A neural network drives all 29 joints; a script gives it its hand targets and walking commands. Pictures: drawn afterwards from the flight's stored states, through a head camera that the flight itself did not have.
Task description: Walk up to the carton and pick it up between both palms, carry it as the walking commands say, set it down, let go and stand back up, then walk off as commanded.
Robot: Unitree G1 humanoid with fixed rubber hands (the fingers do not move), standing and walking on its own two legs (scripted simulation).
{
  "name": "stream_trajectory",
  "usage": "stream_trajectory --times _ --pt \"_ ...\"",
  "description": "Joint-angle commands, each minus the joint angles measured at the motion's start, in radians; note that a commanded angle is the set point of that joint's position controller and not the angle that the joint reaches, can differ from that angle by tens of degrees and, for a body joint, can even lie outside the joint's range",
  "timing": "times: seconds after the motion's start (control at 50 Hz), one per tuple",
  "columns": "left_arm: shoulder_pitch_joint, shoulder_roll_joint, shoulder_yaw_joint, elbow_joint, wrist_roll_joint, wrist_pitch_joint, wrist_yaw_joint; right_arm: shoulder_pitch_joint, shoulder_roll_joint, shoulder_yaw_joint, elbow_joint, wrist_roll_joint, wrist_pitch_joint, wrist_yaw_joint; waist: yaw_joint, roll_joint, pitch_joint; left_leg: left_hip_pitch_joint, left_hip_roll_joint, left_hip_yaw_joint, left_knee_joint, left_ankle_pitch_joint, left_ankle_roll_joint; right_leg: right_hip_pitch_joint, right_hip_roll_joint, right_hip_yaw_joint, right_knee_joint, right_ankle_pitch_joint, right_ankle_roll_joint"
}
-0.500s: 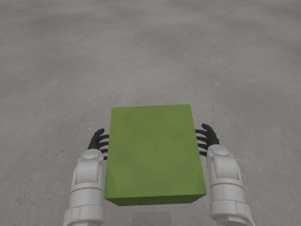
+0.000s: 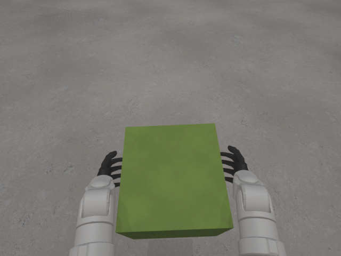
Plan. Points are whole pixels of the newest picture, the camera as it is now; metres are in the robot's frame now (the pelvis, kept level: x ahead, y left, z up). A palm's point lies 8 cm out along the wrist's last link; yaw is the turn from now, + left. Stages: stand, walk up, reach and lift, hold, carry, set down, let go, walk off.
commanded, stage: hold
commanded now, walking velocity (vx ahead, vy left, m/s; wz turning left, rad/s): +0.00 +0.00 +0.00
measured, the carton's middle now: (172, 183) +0.31 +0.00 -0.05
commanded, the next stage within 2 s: carry in 0.56 s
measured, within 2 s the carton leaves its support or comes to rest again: neither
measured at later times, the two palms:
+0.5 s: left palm (103, 180) +0.27 +0.17 +0.04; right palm (240, 176) +0.28 -0.16 +0.05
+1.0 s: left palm (65, 189) +0.23 +0.24 +0.07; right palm (207, 172) +0.27 -0.08 +0.07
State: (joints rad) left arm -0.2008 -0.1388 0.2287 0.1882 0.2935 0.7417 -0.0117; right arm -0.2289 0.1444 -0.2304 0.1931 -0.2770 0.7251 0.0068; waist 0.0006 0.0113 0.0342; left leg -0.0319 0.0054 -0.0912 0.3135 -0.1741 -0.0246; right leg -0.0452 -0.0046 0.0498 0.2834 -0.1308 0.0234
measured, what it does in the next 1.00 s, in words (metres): stands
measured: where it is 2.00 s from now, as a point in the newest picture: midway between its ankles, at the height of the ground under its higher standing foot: outside the picture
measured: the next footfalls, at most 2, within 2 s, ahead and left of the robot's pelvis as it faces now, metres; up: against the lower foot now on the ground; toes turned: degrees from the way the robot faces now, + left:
right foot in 1.46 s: -0.04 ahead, -0.01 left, +0.00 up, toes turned -20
left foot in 1.80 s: +0.08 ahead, +0.31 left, +0.00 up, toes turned -18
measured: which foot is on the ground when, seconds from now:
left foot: down 0.00-1.00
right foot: down 0.00-1.00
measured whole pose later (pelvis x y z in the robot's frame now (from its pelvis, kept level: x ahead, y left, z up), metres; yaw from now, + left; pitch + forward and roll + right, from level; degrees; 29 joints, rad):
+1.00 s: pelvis -0.02 +0.04 -0.02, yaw +1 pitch +2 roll +0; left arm -0.24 -0.08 0.15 -0.11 0.09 1.20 0.18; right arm -0.26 0.15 -0.12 -0.07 -0.14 1.13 -0.22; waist 0.07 0.00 -0.16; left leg -0.37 -0.03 0.09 0.62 -0.29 0.07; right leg -0.37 -0.08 -0.07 0.62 -0.28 0.02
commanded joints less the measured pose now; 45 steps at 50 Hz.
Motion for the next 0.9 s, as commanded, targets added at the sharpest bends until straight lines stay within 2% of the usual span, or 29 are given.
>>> stream_trajectory --times 0.0,0.02,0.08,0.12,0.18,0.2,0.22,0.26,0.3,0.34,0.36,0.38,0.42,0.44,0.48,0.5,0.52,0.54,0.58,0.62,0.66,0.68,0.72,0.74,0.78,0.8,0.82,0.84,0.88 --pt "-0.607 -0.856 -0.609 -0.115 -0.311 -0.082 -0.264 -0.508 0.891 0.596 -0.071 0.271 -0.04 0.271 -0.004 -0.045 -0.336 -0.043 -0.1 0.039 -0.04 0.139 0.015 0.152 0.115 -0.019 0.01 0.159 0.005" --pt "-0.632 -0.865 -0.642 -0.144 -0.334 -0.081 -0.258 -0.436 0.89 0.602 -0.028 0.281 -0.039 0.275 -0.025 0.01 -0.329 -0.032 -0.103 0.049 -0.047 0.127 0.004 0.152 0.118 -0.028 0.004 0.15 -0.008" --pt "-0.572 -0.85 -0.629 -0.119 -0.298 -0.067 -0.258 -0.439 0.865 0.567 -0.033 0.261 -0.04 0.272 -0.003 0.026 -0.333 -0.064 -0.117 0.047 -0.041 0.148 -0.004 0.168 0.119 -0.027 0.006 0.173 -0.006" --pt "-0.564 -0.853 -0.593 -0.072 -0.292 -0.064 -0.258 -0.445 0.855 0.556 -0.011 0.252 -0.032 0.272 -0.019 -0.025 -0.277 -0.07 -0.112 0.041 -0.047 0.066 0.006 0.131 0.113 -0.015 -0.01 0.088 -0.01" --pt "-0.607 -0.835 -0.568 -0.057 -0.275 -0.053 -0.259 -0.472 0.85 0.523 0.027 0.247 -0.022 0.286 0.003 0.035 -0.208 -0.117 -0.109 0.052 -0.067 -0.029 0.006 0.118 0.111 -0.019 -0.018 -0.01 -0.024" --pt "-0.559 -0.859 -0.546 0.007 -0.26 -0.043 -0.258 -0.48 0.836 0.515 0.039 0.249 -0.021 0.287 -0.008 -0.007 -0.157 -0.101 -0.112 0.048 -0.062 -0.011 0.009 0.06 0.114 -0.036 -0.018 -0.019 -0.02" --pt "-0.575 -0.858 -0.544 -0.011 -0.261 -0.049 -0.263 -0.484 0.836 0.511 0.031 0.251 -0.026 0.299 0.001 0.028 -0.206 -0.108 -0.114 0.053 -0.068 -0.062 0.007 0.106 0.115 -0.029 -0.02 -0.048 -0.025" --pt "-0.601 -0.885 -0.599 -0.078 -0.299 -0.061 -0.262 -0.475 0.882 0.555 0.001 0.268 -0.03 0.303 -0.021 0.018 -0.236 -0.084 -0.112 0.051 -0.06 0.003 0.009 0.119 0.114 -0.032 -0.005 0.013 -0.022" --pt "-0.598 -0.887 -0.561 -0.057 -0.28 -0.057 -0.265 -0.514 0.87 0.52 0.024 0.248 -0.019 0.307 -0.01 -0.022 -0.212 -0.102 -0.093 0.033 -0.058 0.02 0.01 0.095 0.119 -0.038 0.002 0.012 -0.018" --pt "-0.6 -0.888 -0.587 -0.069 -0.29 -0.052 -0.259 -0.478 0.873 0.539 0.004 0.247 -0.022 0.302 -0.012 0.013 -0.259 -0.071 -0.103 0.047 -0.066 0.032 0.003 0.141 0.121 -0.033 -0.007 0.049 -0.022" --pt "-0.565 -0.878 -0.576 -0.039 -0.287 -0.052 -0.258 -0.483 0.862 0.551 0.006 0.252 -0.02 0.295 -0.001 -0.032 -0.241 -0.061 -0.103 0.037 -0.058 0.037 0.011 0.101 0.119 -0.038 -0.001 0.033 -0.016" --pt "-0.636 -0.886 -0.607 -0.071 -0.306 -0.057 -0.263 -0.481 0.871 0.54 0.01 0.263 -0.032 0.304 -0.03 0.02 -0.264 -0.072 -0.103 0.044 -0.061 0.021 0.001 0.112 0.119 -0.035 -0.004 0.032 -0.021" --pt "-0.64 -0.882 -0.609 -0.111 -0.324 -0.06 -0.268 -0.462 0.878 0.547 0.007 0.255 -0.025 0.301 -0.027 -0.017 -0.262 -0.07 -0.107 0.04 -0.055 0.048 0.008 0.132 0.115 -0.028 -0.006 0.06 -0.021" --pt "-0.612 -0.895 -0.614 -0.095 -0.311 -0.061 -0.269 -0.467 0.863 0.561 -0.023 0.265 -0.032 0.303 -0.037 0.034 -0.268 -0.041 -0.107 0.037 -0.048 0.085 0.001 0.105 0.116 -0.034 0.002 0.091 -0.02" --pt "-0.58 -0.878 -0.618 -0.117 -0.299 -0.06 -0.259 -0.446 0.875 0.564 -0.028 0.268 -0.03 0.306 -0.016 0.024 -0.301 -0.025 -0.101 0.04 -0.051 0.121 0.002 0.143 0.113 -0.027 0.004 0.135 -0.016" --pt "-0.553 -0.879 -0.607 -0.085 -0.294 -0.059 -0.259 -0.453 0.872 0.572 -0.021 0.27 -0.027 0.303 -0.018 -0.036 -0.284 -0.031 -0.097 0.031 -0.05 0.11 0.008 0.119 0.117 -0.031 0.003 0.111 -0.009" --pt "-0.558 -0.879 -0.622 -0.102 -0.308 -0.06 -0.265 -0.453 0.862 0.599 -0.073 0.278 -0.033 0.293 -0.016 0.014 -0.305 -0.042 -0.111 0.044 -0.05 0.115 0.004 0.155 0.114 -0.027 0.003 0.134 -0.015" --pt "-0.584 -0.834 -0.654 -0.188 -0.344 -0.054 -0.253 -0.483 0.891 0.646 -0.091 0.308 -0.025 0.269 0.006 -0.071 -0.457 -0.132 0.095 -0.002 0.176 0.18 0.015 0.046 -0.161 -0.017 0.16 0.141 -0.01" --pt "-0.519 -0.856 -0.652 -0.17 -0.348 -0.014 -0.23 -0.472 0.876 0.663 -0.129 0.327 0.006 0.252 0.012 -0.059 -0.362 -0.274 0.075 -0.009 0.221 0.076 0.015 -0.016 -0.136 -0.004 0.166 0.006 -0.017" --pt "-0.55 -0.824 -0.688 -0.263 -0.389 0.01 -0.208 -0.497 0.854 0.683 -0.187 0.38 0.04 0.246 0.009 -0.03 -0.443 -0.326 0.077 0.001 0.344 0.245 0.02 0.0 -0.176 0.018 0.248 0.213 -0.047" --pt "-0.533 -0.835 -0.732 -0.314 -0.424 0.069 -0.192 -0.506 0.848 0.734 -0.238 0.434 0.106 0.24 0.01 -0.069 -0.426 -0.397 0.057 0.004 0.42 0.166 0.03 -0.04 -0.22 0.068 0.25 0.138 -0.086" --pt "-0.7 -0.839 -0.797 -0.402 -0.502 0.093 -0.18 -0.602 0.837 0.747 -0.292 0.471 0.132 0.228 0.005 -0.107 -0.466 -0.41 0.057 0.001 0.48 0.111 0.041 -0.046 -0.253 0.078 0.286 0.157 -0.107" --pt "-0.578 -0.828 -0.764 -0.33 -0.46 0.171 -0.162 -0.553 0.828 0.749 -0.28 0.475 0.209 0.217 0.0 -0.144 -0.449 -0.421 0.012 0.054 0.503 -0.124 0.046 -0.116 -0.315 0.129 0.221 0.129 -0.145" --pt "-0.62 -0.816 -0.78 -0.382 -0.485 0.208 -0.154 -0.491 0.839 0.745 -0.239 0.492 0.254 0.215 -0.005 -0.096 -0.411 -0.405 0.008 0.067 0.485 -0.171 0.055 -0.192 -0.331 0.157 0.191 0.057 -0.159" --pt "-0.592 -0.835 -0.786 -0.377 -0.489 0.262 -0.148 -0.479 0.841 0.726 -0.26 0.509 0.31 0.227 -0.009 -0.042 -0.411 -0.223 0.032 0.027 0.322 -0.19 0.073 -0.375 -0.261 0.085 0.256 -0.119 -0.111" --pt "-0.584 -0.855 -0.799 -0.388 -0.5 0.294 -0.147 -0.482 0.863 0.746 -0.266 0.542 0.337 0.228 0.0 0.12 -0.394 -0.132 0.097 -0.053 0.137 -0.039 0.085 -0.446 -0.179 0.012 0.352 -0.202 -0.061" --pt "-0.626 -0.879 -0.818 -0.436 -0.539 0.317 -0.153 -0.48 0.868 0.752 -0.304 0.548 0.355 0.222 0.008 0.273 -0.409 -0.123 0.219 -0.179 0.086 0.184 0.118 -0.489 -0.084 -0.063 0.47 -0.288 -0.018" --pt "-0.687 -0.856 -0.824 -0.477 -0.565 0.34 -0.156 -0.433 0.879 0.732 -0.245 0.542 0.375 0.218 0.004 0.28 -0.373 -0.175 0.257 -0.176 0.072 0.282 0.121 -0.462 -0.055 -0.143 0.511 -0.355 0.015" --pt "-0.719 -0.894 -0.853 -0.447 -0.626 0.382 -0.177 -0.437 0.899 0.72 -0.261 0.523 0.398 0.189 0.018 0.099 -0.324 -0.337 0.181 -0.055 0.091 0.163 0.135 -0.3 -0.045 -0.154 0.409 -0.265 0.007"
